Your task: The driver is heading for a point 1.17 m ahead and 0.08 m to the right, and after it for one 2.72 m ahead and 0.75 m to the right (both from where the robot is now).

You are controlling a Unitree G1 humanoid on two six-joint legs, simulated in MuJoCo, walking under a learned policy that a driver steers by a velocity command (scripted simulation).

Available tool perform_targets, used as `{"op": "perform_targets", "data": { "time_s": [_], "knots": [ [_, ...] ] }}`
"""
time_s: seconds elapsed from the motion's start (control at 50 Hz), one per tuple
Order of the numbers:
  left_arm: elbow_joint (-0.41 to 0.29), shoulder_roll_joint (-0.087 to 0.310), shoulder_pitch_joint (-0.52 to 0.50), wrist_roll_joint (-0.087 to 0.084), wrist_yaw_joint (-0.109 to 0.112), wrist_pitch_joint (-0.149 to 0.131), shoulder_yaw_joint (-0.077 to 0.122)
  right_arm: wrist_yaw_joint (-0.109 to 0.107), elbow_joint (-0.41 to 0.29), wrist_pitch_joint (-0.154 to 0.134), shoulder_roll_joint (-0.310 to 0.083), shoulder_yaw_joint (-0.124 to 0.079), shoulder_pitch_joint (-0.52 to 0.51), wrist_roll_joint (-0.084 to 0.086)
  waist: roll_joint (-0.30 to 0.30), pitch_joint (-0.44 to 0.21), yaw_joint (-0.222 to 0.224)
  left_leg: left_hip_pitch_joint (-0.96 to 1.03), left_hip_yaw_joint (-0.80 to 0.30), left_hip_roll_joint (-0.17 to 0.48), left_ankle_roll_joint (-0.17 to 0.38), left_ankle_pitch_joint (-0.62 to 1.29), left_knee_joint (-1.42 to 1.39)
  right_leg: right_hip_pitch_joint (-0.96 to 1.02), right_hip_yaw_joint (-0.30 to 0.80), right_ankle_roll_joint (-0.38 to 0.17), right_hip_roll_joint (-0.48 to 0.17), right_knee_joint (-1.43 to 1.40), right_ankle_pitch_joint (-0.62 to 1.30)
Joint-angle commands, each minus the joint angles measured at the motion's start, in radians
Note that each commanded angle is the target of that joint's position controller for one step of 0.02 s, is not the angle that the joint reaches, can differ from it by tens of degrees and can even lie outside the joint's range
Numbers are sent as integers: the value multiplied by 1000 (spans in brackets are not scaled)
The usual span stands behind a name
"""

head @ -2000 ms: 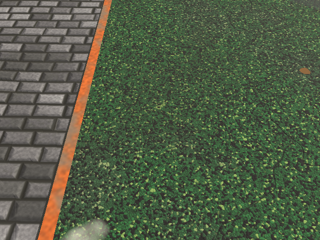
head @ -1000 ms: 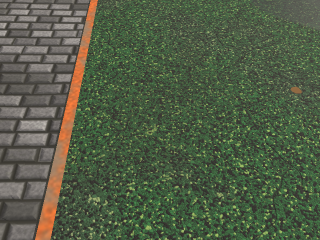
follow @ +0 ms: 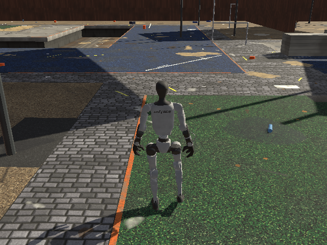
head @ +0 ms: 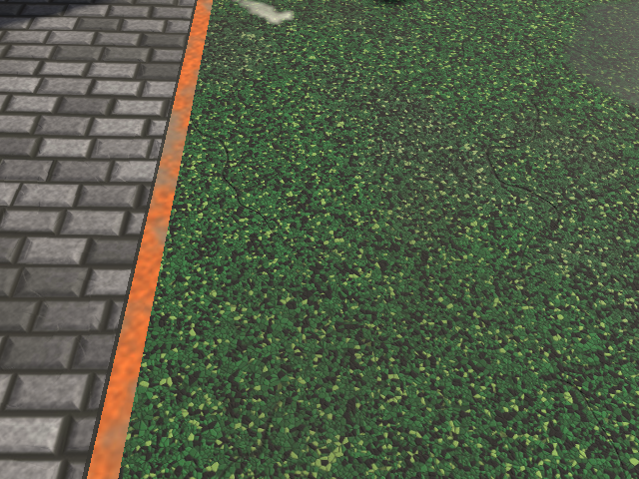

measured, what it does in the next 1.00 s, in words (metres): walks ahead: right foot, then left foot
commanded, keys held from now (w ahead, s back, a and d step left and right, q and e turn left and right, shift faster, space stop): w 1.00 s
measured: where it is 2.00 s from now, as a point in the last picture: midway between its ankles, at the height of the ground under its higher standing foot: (332, 254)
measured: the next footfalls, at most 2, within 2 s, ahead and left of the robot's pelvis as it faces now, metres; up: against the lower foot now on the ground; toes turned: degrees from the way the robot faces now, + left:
right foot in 0.36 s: +0.38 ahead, -0.16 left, +0.00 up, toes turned -3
left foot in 0.90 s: +0.69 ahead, +0.08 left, +0.00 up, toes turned +3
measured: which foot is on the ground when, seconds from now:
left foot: down 0.00-0.38, up 0.40-0.88, down 0.90-1.00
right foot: up 0.00-0.34, down 0.36-0.92, up 0.94-1.00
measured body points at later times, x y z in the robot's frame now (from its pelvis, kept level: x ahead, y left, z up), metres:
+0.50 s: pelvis +0.28 -0.07 -0.01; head +0.31 -0.08 +0.44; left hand +0.39 +0.19 -0.13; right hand +0.33 -0.34 -0.15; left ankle +0.20 +0.08 -0.65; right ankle +0.34 -0.16 -0.74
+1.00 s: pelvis +0.57 -0.01 -0.02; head +0.60 +0.00 +0.43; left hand +0.57 +0.26 -0.16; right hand +0.72 -0.27 -0.13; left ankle +0.65 +0.08 -0.74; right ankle +0.41 -0.15 -0.66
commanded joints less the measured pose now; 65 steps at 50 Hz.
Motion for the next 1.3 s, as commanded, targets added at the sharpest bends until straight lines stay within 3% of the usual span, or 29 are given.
{"op": "perform_targets", "data": {
  "time_s": [0.02, 0.14, 0.24, 0.3, 0.34, 0.36, 0.38, 0.4, 0.42, 0.44, 0.46, 0.48, 0.52, 0.56, 0.62, 0.7, 0.8, 0.86, 0.9, 0.92, 0.94, 0.96, 0.98, 1.0, 1.04, 1.08, 1.12, 1.18, 1.3],
  "knots": [
    [-42, 42, 30, 10, 6, 12, 16, -15, -37, -17, -141, -26, 7, 0, 92, -8, 37, 65, -234, 277, 169, 176, -221, -109, 32, 20, -53, -98, 114],
    [-100, 18, -177, 9, -11, 2, 7, -37, -9, -3, -151, -25, 92, 13, 99, 41, -19, 116, -135, 237, 125, 157, -244, -118, -11, 35, -9, -439, 373],
    [-148, 22, -301, -1, -37, -8, -3, -42, 33, 16, -160, -32, 169, 21, 101, 85, -53, 260, -132, 291, 119, 168, -189, -141, -21, 13, 17, -567, 321],
    [-155, 54, -268, -3, -51, -18, 6, -47, 37, 30, -178, -42, 149, 25, 122, 57, -11, 321, -134, 321, 95, 323, -107, -52, -38, -26, 45, -607, 215],
    [-93, 116, -55, 2, -46, -21, 41, -47, 26, 39, -174, -39, 105, 25, 128, -70, 104, 280, -80, 262, 58, 618, 137, 260, -94, -69, 113, -629, 205],
    [-44, 182, 137, 12, -38, -20, 65, -47, 7, 40, -144, -24, 103, 14, 69, -209, 171, 101, -38, 206, 22, 475, 407, 571, 24, -124, 9, -589, 228],
    [-15, 282, 259, 23, -34, -14, 89, -36, -6, 20, -22, 12, 223, 6, -182, -359, 132, -317, -21, 26, -54, -39, 818, 962, 494, -291, -248, -661, 85],
    [-14, 206, 262, 15, -37, -12, 62, -29, 7, -8, -61, 7, 197, 23, -196, -419, 144, -453, -176, 0, -46, -428, 971, 993, 724, -308, -288, -808, -4],
    [-27, 152, 167, 8, -35, -14, 45, -25, -22, -24, -138, -14, 100, 50, -143, -261, 132, -548, -183, 65, -26, -381, 1027, 871, 573, -248, -253, -815, -21],
    [-53, 114, 75, 10, -34, -14, 32, -29, -39, -29, -147, -15, 32, 53, -67, -167, 106, -537, -153, 123, -16, -284, 990, 713, 429, -211, -214, -833, 43],
    [-61, 83, 9, 18, -37, -15, 22, -38, -42, -23, -140, -22, -1, 40, -16, -94, 73, -491, -136, 160, -18, -212, 919, 559, 328, -191, -175, -867, 117],
    [-61, 57, -21, 28, -40, -20, 13, -44, -38, -8, -128, -29, 14, 30, -33, -66, 36, -420, -143, 191, -18, -166, 860, 459, 256, -172, -139, -901, 157],
    [-44, 58, -7, 29, -41, -24, 14, -47, -28, 18, -80, -25, 52, 26, -50, -49, 8, -354, -133, 204, -25, -130, 801, 373, 192, -181, -116, -954, 189],
    [-27, 92, 27, 28, -29, -28, 21, -49, -46, 28, -81, -28, 11, 20, -33, -19, 4, -399, -127, 210, -42, -59, 725, 361, 151, -196, -115, -988, 239],
    [-11, 109, 74, 24, -10, -22, 23, -46, -83, 27, -83, -30, -99, 11, -15, 9, 28, -478, -124, 209, -64, 99, 549, 406, 106, -183, -107, -1006, 282],
    [8, 117, 133, 13, -1, -16, 22, -30, -117, 19, -61, -18, -234, 18, -21, 40, 69, -439, -82, 166, -65, 253, 324, 435, 37, -152, -78, -1015, 264],
    [50, 130, 209, 4, 4, 4, 30, -3, -166, 10, -68, -8, -352, 28, -20, 81, 101, -465, -79, 141, -42, 187, 198, 590, 40, -145, -140, -954, 283],
    [51, 150, 184, 1, 9, 18, 40, 8, -166, 1, -108, -20, -296, 30, -46, 43, 48, -348, -55, 105, -2, 78, 161, 647, 39, -117, -164, -857, 481],
    [39, 129, 147, 2, 8, 27, 31, 0, -87, -1, -183, -60, -38, 23, -31, -116, -79, 28, -15, 54, 48, 89, 146, 567, -28, -71, -82, -555, 713],
    [15, 91, 165, 23, 8, 27, 13, -10, -52, 2, -263, -81, 144, 10, 105, -271, -125, 341, -249, 253, 114, 94, 165, 347, -79, -32, -14, -220, 414],
    [16, -45, 284, 18, -4, 3, -24, -1, -30, 4, -307, -86, 181, 11, 368, -378, -50, 628, -730, 445, 265, -116, 20, -35, -26, 20, 176, 92, -267],
    [21, 67, 210, -5, -9, -20, 0, 1, -40, 1, -208, -57, 159, 18, 251, -340, -84, 596, -761, 417, 223, -218, -40, -143, 101, -1, 124, 205, -309],
    [-11, 112, 116, -25, -12, -34, 12, -2, -58, -2, -170, -45, 73, 19, 202, -209, -72, 473, -615, 390, 180, -172, -52, -201, 80, -20, 75, 215, -220],
    [-19, 108, 68, -22, -5, -37, 12, -2, -77, -3, -152, -36, -9, 12, 111, -137, -40, 326, -503, 357, 161, -64, -76, -164, 53, -20, 21, 173, -123],
    [-16, 86, 68, -3, 2, -18, 23, 2, -80, -8, -105, -21, -74, -8, 111, -74, 20, 132, -367, 300, 147, 54, -135, -57, 55, -17, -36, 77, -28],
    [-9, 49, 91, -2, 4, 6, 21, 0, -65, -11, -105, -21, -56, -2, 118, -53, 40, 73, -303, 279, 157, 81, -183, -24, 44, -6, -47, 13, -5],
    [-28, 48, 38, 6, 7, 16, 23, -12, -51, -13, -138, -28, -25, 0, 99, -17, 38, 62, -266, 280, 168, 119, -216, -79, 37, 14, -54, -68, 63],
    [-61, 46, -63, 16, 4, 15, 25, -29, -34, -5, -152, -30, 21, 3, 86, 11, 17, 96, -214, 267, 155, 155, -235, -150, 30, 39, -50, -233, 218],
    [-112, 21, -249, 6, -19, 5, 6, -38, 6, 7, -159, -29, 114, 17, 96, 59, -43, 159, -127, 245, 122, 143, -233, -104, -24, 39, 6, -510, 378]
  ]
}}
